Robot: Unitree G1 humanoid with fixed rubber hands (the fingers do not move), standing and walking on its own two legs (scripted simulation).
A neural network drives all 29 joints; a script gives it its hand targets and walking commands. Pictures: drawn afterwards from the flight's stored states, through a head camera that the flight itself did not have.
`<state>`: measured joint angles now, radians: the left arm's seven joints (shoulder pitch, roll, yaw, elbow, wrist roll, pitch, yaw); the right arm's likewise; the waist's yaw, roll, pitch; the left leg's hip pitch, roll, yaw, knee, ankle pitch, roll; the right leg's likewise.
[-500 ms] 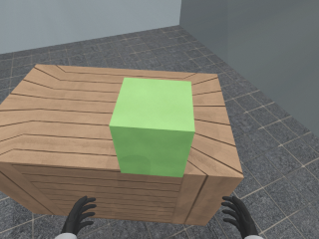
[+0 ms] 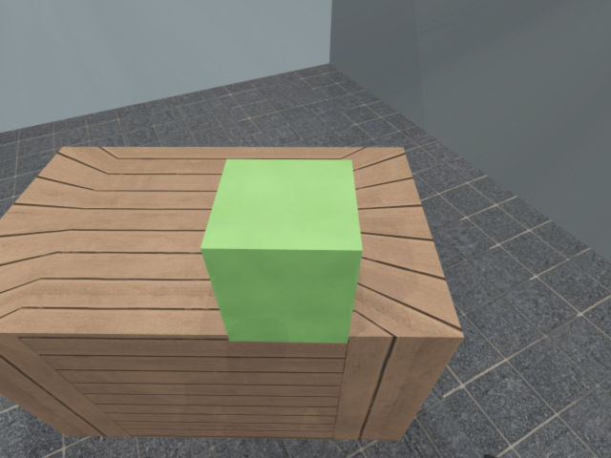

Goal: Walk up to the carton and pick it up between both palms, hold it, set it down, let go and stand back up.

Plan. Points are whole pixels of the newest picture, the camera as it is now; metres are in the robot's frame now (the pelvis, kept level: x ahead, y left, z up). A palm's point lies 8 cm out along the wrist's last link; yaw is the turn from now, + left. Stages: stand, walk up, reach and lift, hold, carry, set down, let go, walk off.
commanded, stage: stand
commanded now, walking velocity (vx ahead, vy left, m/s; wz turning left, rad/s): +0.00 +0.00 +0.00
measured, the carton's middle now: (288, 253) +0.45 +0.04 -0.01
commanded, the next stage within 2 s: none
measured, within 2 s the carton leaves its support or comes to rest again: neither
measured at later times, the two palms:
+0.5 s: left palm out of the picture -0.04 +0.24 -0.12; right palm out of the picture -0.08 -0.23 -0.14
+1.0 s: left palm out of the picture -0.07 +0.21 -0.14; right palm out of the picture -0.10 -0.21 -0.15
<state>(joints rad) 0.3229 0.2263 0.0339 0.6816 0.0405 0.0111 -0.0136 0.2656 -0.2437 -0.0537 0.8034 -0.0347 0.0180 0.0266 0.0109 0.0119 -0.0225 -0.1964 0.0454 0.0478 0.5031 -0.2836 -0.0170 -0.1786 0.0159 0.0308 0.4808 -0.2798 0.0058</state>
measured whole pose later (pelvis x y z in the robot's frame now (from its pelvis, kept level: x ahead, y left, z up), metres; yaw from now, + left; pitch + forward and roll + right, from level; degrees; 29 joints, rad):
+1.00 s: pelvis -0.06 +0.00 +0.00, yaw -2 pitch +0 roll +0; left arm 0.41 0.11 -0.01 1.01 0.02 0.00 0.01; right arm 0.40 -0.15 -0.01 1.08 -0.02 0.01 -0.01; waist -0.01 0.01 -0.05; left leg -0.29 0.02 0.03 0.47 -0.18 0.00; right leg -0.29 0.02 0.07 0.47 -0.18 0.01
